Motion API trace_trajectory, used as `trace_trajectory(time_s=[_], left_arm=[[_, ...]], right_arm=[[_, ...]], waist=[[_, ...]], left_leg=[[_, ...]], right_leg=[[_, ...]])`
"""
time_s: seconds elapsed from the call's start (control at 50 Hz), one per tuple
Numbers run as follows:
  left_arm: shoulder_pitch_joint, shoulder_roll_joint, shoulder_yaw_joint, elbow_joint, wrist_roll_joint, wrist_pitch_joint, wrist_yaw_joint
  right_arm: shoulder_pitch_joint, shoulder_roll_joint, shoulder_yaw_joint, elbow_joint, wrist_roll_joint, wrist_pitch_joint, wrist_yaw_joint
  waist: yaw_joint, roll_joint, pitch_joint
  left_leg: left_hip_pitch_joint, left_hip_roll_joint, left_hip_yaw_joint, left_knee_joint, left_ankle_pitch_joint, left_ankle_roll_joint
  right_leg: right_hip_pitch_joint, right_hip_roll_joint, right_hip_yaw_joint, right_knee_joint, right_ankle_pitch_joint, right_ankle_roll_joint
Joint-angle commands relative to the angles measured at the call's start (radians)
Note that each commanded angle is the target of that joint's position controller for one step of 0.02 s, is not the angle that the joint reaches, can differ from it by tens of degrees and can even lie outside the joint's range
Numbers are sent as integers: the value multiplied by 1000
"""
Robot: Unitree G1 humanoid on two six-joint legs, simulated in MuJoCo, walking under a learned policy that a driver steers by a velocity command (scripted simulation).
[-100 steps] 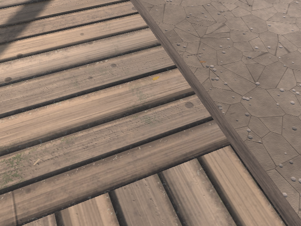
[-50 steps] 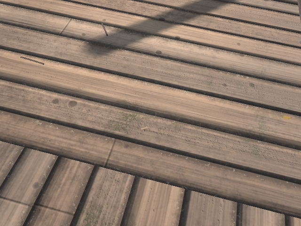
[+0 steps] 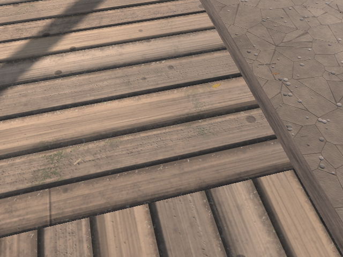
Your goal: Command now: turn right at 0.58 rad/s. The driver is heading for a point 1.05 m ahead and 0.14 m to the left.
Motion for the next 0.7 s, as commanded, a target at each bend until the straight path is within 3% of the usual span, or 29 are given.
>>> trace_trajectory(time_s=[0.02, 0.04, 0.06, 0.08, 0.1, 0.12, 0.14, 0.16, 0.18, 0.22, 0.36, 0.4, 0.44, 0.48, 0.52, 0.54, 0.56, 0.58, 0.6, 0.62, 0.66, 0.7], left_arm=[[53, 86, 21, -61, 11, -30, 13], [94, 155, 37, -54, 28, -46, 26], [103, 315, 70, -83, 15, -57, 30], [200, 294, 79, -54, 3, -56, 32], [154, 234, 60, -52, 1, -54, 37], [75, 184, 45, -63, 0, -49, 43], [18, 162, 37, -77, -1, -47, 50], [8, 149, 33, -83, -2, -47, 54], [19, 146, 30, -81, -3, -49, 53], [41, 147, 29, -76, 1, -58, 47], [93, 146, 15, -42, 22, -63, 51], [115, 141, 11, -23, 28, -62, 51], [124, 141, 7, -4, 37, -60, 49], [117, 152, 10, 9, 38, -63, 49], [85, 131, 4, 10, 26, -74, 57], [50, 85, -9, -8, 29, -86, 58], [-1, 36, -24, -50, 25, -103, 52], [-64, 116, -5, -74, 47, -112, 54], [-50, 128, 1, -64, 44, -122, 46], [-27, 125, 0, -45, 36, -130, 37], [-15, 112, -2, -30, 41, -134, 20], [-34, 84, -10, -36, 48, -130, 15]], right_arm=[[5, -180, -54, -39, 14, -1, 2], [37, -148, -47, -41, 8, 3, 5], [5, -57, -21, -118, -2, 11, 3], [-51, -102, -26, -117, -8, 28, -12], [-42, -108, -30, -107, 6, 35, -10], [-34, -114, -33, -92, 14, 30, -6], [-30, -128, -39, -86, 7, 24, -3], [-7, -137, -41, -73, -6, 23, 2], [14, -133, -41, -62, -8, 25, 7], [19, -115, -37, -54, 6, 32, 13], [-45, -82, -25, -54, 12, 44, 7], [-37, -77, -19, -44, 5, 35, 12], [-40, -73, -15, -33, 2, 24, 21], [-17, -61, -9, -17, 8, 8, 24], [75, -39, -2, 30, 6, -16, 18], [157, -73, -6, 56, -2, -31, 11], [239, -181, -31, 70, 5, -42, 8], [256, -217, -49, 95, 6, -43, 20], [212, -174, -41, 86, 10, -50, 28], [175, -145, -36, 80, 14, -57, 30], [160, -117, -32, 83, 18, -68, 24], [199, -100, -32, 107, 22, -76, 21]], waist=[[44, 107, -127], [57, -68, -140], [40, -311, -108], [116, -184, -151], [71, -143, -100], [36, -115, -55], [15, -128, -51], [12, -143, -77], [9, -125, -113], [15, -99, -140], [57, -127, -93], [66, -131, -111], [72, -151, -68], [44, -114, -25], [-19, -53, -5], [-52, 41, -4], [-76, 208, -24], [-81, 161, 79], [-41, 88, 98], [-18, 76, 84], [-5, 104, 49], [-7, 89, 10]], left_leg=[[32, 207, -108, 48, 404, 86], [-119, 143, -37, 246, 184, 18], [-416, -50, -10, 434, -351, -57], [-392, -43, -169, 579, -373, -54], [-406, -25, -196, 628, -296, -51], [-395, -10, -212, 600, -200, -47], [-389, -8, -211, 570, -137, -48], [-362, -20, -199, 581, -103, -55], [-344, -32, -192, 594, -86, -60], [-322, -38, -184, 570, -72, -64], [-240, -49, -182, 331, -102, -41], [-185, -60, -162, 265, -122, -27], [-138, -76, -137, 197, -152, -6], [-47, -92, -127, 84, -129, 31], [159, -101, -149, -113, -64, 75], [263, 13, -331, -217, -173, 105], [336, 229, -718, -358, -401, 201], [245, 307, -860, -396, -378, 274], [220, 271, -809, -385, -363, 279], [212, 215, -733, -387, -324, 250], [218, 133, -607, -393, -128, 214], [228, 95, -540, -368, 63, 207]], right_leg=[[131, 32, -27, -280, 189, -39], [259, -91, 181, -406, 247, -71], [311, -391, 601, -413, 644, -210], [281, -404, 560, -375, 718, -320], [243, -343, 466, -367, 686, -318], [192, -265, 388, -382, 607, -274], [193, -207, 350, -385, 575, -234], [197, -179, 324, -374, 646, -228], [213, -173, 307, -364, 698, -227], [225, -172, 291, -358, 725, -226], [185, -183, 346, -373, 538, -231], [167, -176, 375, -421, 222, -240], [114, -181, 410, -472, -58, -242], [43, -191, 412, -472, -148, -235], [-89, -150, 353, -398, -191, -192], [-195, -91, 265, -241, -148, -150], [-357, 54, 65, 9, -66, -91], [-463, 47, 54, 108, -94, -73], [-456, 5, 93, 175, -25, -62], [-439, -11, 98, 198, 41, -49], [-410, -27, 72, 217, 134, -20], [-407, -26, 50, 225, 198, 6]])
Velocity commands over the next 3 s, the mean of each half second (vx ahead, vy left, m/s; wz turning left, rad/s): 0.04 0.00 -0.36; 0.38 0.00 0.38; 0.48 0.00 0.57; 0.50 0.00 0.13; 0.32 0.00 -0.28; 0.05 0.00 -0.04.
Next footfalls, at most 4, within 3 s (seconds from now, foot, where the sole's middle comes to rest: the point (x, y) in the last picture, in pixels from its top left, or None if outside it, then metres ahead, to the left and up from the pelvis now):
0.04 right None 0.03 -0.10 -0.77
0.54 left None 0.05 0.07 -0.77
0.98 right None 0.35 -0.14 -0.77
1.50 left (145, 225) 0.58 0.13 -0.77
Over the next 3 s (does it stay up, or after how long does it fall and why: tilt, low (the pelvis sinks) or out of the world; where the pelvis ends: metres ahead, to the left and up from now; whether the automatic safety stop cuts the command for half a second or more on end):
stays up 0.99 0.20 0.00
